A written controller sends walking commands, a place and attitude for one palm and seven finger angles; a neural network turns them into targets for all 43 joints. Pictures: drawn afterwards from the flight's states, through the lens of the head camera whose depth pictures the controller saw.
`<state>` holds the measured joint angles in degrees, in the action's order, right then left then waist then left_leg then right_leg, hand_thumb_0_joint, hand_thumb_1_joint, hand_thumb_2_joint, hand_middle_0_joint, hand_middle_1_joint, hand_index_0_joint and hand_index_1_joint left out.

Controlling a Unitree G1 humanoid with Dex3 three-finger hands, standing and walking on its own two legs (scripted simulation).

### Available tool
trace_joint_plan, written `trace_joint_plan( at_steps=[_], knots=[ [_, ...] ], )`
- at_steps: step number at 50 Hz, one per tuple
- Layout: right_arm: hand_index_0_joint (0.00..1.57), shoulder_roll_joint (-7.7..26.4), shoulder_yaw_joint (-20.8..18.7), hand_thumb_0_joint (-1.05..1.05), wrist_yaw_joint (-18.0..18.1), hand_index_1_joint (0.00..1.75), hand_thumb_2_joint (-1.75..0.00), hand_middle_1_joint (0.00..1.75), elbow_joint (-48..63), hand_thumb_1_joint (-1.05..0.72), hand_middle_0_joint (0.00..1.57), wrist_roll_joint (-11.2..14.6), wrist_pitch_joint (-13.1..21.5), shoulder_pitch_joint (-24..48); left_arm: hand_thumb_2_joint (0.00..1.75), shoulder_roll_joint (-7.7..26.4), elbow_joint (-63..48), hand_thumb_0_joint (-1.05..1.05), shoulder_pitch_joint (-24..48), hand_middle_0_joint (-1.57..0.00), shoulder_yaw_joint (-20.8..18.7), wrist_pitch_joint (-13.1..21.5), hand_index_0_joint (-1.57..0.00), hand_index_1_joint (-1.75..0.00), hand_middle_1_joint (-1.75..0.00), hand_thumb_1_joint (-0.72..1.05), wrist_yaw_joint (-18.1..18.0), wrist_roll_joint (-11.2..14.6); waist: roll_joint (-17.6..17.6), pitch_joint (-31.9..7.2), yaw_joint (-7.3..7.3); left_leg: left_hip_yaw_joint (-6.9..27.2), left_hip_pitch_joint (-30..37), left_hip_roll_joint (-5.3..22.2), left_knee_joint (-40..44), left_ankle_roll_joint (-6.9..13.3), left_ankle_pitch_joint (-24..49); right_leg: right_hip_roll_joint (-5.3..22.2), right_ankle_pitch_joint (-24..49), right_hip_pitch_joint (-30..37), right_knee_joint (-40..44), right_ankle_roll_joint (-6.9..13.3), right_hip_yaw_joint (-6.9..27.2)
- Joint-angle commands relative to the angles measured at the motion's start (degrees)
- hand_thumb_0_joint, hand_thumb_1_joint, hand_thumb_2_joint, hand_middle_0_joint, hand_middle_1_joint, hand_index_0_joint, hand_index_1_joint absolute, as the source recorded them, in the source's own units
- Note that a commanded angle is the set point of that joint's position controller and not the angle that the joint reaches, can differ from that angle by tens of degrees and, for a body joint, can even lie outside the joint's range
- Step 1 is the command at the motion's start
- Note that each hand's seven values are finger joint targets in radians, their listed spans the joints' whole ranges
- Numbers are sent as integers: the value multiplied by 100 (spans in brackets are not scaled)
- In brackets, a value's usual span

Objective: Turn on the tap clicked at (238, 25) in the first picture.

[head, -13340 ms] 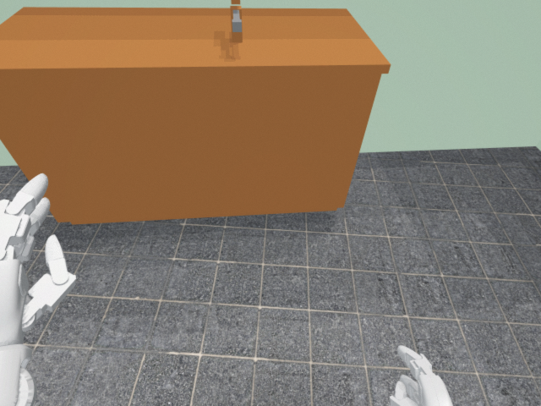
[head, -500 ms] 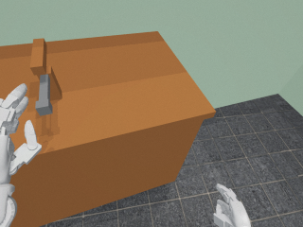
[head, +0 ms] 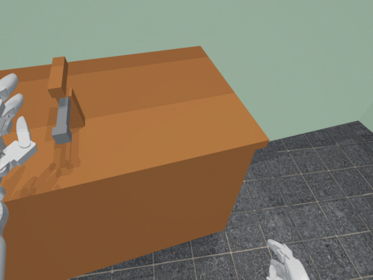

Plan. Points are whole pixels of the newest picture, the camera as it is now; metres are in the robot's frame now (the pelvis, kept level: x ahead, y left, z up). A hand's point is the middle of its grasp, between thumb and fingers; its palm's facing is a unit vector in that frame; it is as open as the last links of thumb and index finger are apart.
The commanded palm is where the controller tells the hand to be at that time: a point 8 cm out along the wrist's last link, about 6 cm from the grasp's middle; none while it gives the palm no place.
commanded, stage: turn the palm inward beside the body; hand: left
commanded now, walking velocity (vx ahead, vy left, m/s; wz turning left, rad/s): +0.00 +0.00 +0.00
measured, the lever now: (62, 134) +0.34 +0.32 +0.13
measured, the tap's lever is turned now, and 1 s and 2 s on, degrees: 0 0 0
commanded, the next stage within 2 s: none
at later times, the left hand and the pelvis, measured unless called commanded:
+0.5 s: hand (72, 184) +0.21 +0.22 +0.16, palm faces +0.49 -0.82 -0.31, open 7.4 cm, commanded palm +0.15 +0.26 +0.18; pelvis +0.00 -0.06 -0.02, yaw +3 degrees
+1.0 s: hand (62, 194) +0.19 +0.22 +0.16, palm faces +0.51 -0.84 -0.20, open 7.4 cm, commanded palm +0.13 +0.26 +0.18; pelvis +0.01 -0.04 -0.01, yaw +3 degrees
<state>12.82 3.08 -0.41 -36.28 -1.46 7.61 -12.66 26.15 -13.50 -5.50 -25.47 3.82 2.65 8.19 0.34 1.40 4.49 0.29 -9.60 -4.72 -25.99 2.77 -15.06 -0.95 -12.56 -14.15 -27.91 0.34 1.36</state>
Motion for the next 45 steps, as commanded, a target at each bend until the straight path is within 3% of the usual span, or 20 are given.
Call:
trace_joint_plan(
  at_steps=[1,2,3,4,6,7,8,9,11,12,16,21,23,25,28,29,33,35,38,45],
  knots=[
    [20,985,-433,0,-94,30,-90,30,937,-90,20,118,282,791,90,416,-1170,0,-964,-20,-4,-343,-20,-30,-30,90,326,51,261,-769,109,226,-25,638,135,-521,2521,-174,975,229,-184,161,-629],
    [20,1017,-437,0,-89,30,-90,30,1083,-90,20,112,250,943,90,372,-1559,0,-1081,-20,1,-254,-20,-30,-30,90,250,43,375,-691,102,243,-224,600,94,-441,2041,-164,805,138,-211,155,-609],
    [20,1001,-418,0,-81,30,-90,30,1110,-90,20,143,227,1037,90,734,-1755,0,-1045,-20,-401,-116,-20,-30,-30,90,100,102,141,-659,139,186,-280,559,69,-406,1625,-197,641,101,-244,185,-542],
    [20,946,-462,0,-51,30,-90,30,1116,-90,20,66,243,1023,90,835,-1999,0,-872,-20,-580,81,-20,-30,-30,90,-14,124,86,-877,121,208,-412,490,16,-403,1304,-141,500,107,-301,189,-509],
    [20,845,-463,0,54,30,-90,30,1044,-90,20,58,275,1022,90,819,-1898,0,-917,-20,-837,414,-20,-30,-30,90,-312,229,77,-859,102,165,-680,405,-164,-314,673,-129,103,-36,-342,155,-420],
    [20,814,-446,0,91,30,-90,30,1025,-90,20,59,295,1033,90,746,-2034,0,-699,-20,-762,564,-20,-30,-30,90,-446,252,-135,-858,55,152,-773,356,-250,-275,449,-102,-41,-135,-359,146,-369],
    [20,808,-406,0,130,30,-90,30,993,-90,20,82,317,1020,90,1102,-2293,0,-266,-20,-981,672,-20,-30,-30,90,-622,201,-462,-932,48,140,-796,328,-317,-229,208,-94,-231,-202,-379,147,-266],
    [20,764,-441,0,162,30,-90,30,958,-90,20,31,356,937,90,1123,-2232,0,-97,-20,-959,730,-20,-30,-30,90,-763,112,-576,-1115,42,144,-892,310,-387,-220,225,-19,-232,-108,-361,162,-190],
    [20,733,-402,0,233,30,-90,30,836,-90,20,83,390,822,90,699,-1822,0,-338,-20,-549,655,-20,-30,-30,90,-834,45,-556,-888,-56,124,-1041,280,-549,-154,41,26,-395,-267,-309,135,-109],
    [20,763,-400,0,276,30,-90,30,789,-90,20,95,414,818,90,670,-1842,0,-158,-20,-370,594,-20,-30,-30,90,-819,0,-731,-856,-113,111,-1060,253,-626,-120,-10,82,-437,-303,-250,126,5],
    [20,775,-376,0,465,30,-90,30,704,-90,20,169,489,909,90,670,-1804,0,180,-20,46,135,-20,-30,-30,90,-642,-62,-375,-791,-195,138,-1276,268,-823,-60,-187,330,-927,-122,139,11,502],
    [20,721,-406,0,581,30,-90,30,543,-90,20,222,524,1158,90,864,-1596,0,-52,-20,-332,-224,-20,-30,-30,90,-635,121,271,-861,-26,315,-1660,402,-1048,-205,-452,852,-917,407,421,-285,1263],
    [20,702,-410,0,551,30,-90,30,490,-90,20,256,506,1221,90,947,-1566,0,-292,-20,-607,-264,-20,-30,-30,90,-689,233,351,-964,58,371,-1727,420,-1110,-244,-317,942,-369,643,311,-345,1372],
    [20,648,-421,0,505,30,-90,30,527,-90,20,264,503,1225,90,793,-1858,0,-553,-20,-595,-245,-20,-30,-30,90,-746,289,111,-1212,122,322,-1633,403,-1104,-245,21,906,357,791,90,-335,1212],
    [20,691,-412,0,450,30,-90,30,520,-90,20,291,517,1099,90,720,-1836,0,-987,-20,-678,-293,-20,-30,-30,90,-773,368,207,-1261,135,283,-1555,386,-1067,-215,366,776,1186,833,-123,-351,958],
    [20,681,-414,0,449,30,-90,30,551,-90,20,284,541,1080,90,552,-2032,0,-958,-20,-498,-277,-20,-30,-30,90,-752,382,145,-1266,93,249,-1444,373,-1032,-187,486,727,1389,773,-179,-340,823],
    [20,734,-401,0,501,30,-90,30,583,-90,20,289,665,1002,90,446,-2277,0,-824,-20,-337,-297,-20,-30,-30,90,-760,378,-72,-1093,62,235,-1154,326,-883,-106,686,446,1288,430,-259,-195,378],
    [20,731,-417,0,521,30,-90,30,577,-90,20,266,733,913,90,357,-2336,0,-925,-20,-259,-277,-20,-30,-30,90,-777,372,12,-1152,89,235,-1089,305,-811,-90,767,375,1285,426,-312,-151,199],
    [20,730,-397,0,546,30,-90,30,596,-90,20,261,841,968,90,288,-2548,0,-851,-20,-132,-293,-20,-30,-30,90,-814,334,-363,-1110,120,224,-890,269,-729,-75,864,256,1079,269,-347,-26,6],
    [20,677,-344,0,553,30,-90,30,588,-90,20,225,931,979,90,32,-2740,0,-1072,-20,65,-510,-20,-30,-30,90,-914,352,-186,-1057,171,302,-790,295,-528,-158,969,143,806,250,-363,71,-267]
  ],
)
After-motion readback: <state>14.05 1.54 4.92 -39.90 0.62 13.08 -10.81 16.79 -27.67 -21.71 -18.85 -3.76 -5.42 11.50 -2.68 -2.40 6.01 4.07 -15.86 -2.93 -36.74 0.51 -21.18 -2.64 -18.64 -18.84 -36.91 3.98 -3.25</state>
